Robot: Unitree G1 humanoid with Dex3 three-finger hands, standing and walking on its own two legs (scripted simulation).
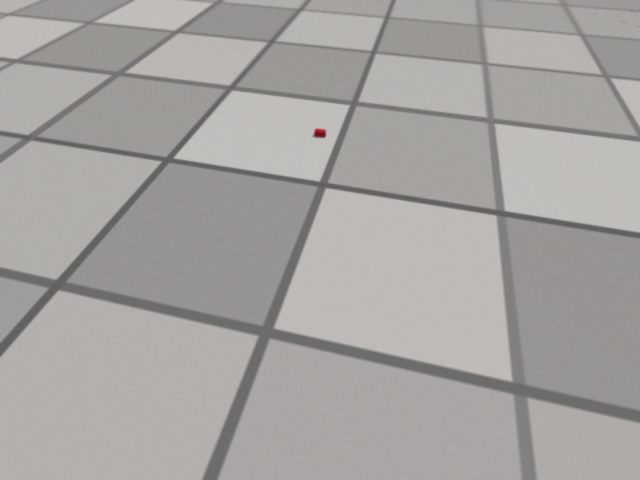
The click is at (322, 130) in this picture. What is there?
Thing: small brick
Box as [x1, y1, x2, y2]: [314, 129, 325, 137]
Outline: 315,129 315,136 324,137 325,130
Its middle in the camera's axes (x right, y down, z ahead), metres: -0.01 -0.62 +2.29
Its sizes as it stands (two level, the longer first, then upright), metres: 0.061 0.032 0.033
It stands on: the floor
